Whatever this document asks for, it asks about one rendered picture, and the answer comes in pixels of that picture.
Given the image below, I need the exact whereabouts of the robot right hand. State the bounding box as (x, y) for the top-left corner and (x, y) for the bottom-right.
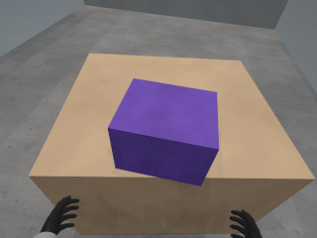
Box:
(229, 209), (263, 238)

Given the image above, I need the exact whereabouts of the carton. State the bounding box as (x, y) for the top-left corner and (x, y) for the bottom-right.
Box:
(107, 78), (219, 186)

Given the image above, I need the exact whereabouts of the pedestal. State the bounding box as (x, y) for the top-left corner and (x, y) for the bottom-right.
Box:
(28, 53), (316, 235)

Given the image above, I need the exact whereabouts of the robot left hand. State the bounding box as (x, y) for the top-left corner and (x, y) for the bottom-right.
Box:
(40, 195), (79, 235)

